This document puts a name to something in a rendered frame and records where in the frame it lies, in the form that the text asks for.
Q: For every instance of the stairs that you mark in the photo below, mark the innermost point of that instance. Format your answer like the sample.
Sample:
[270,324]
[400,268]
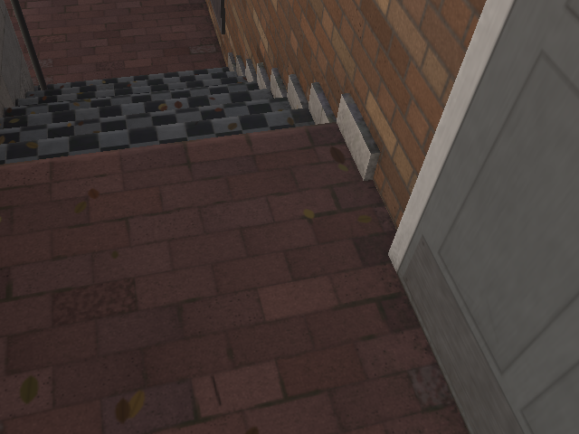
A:
[90,116]

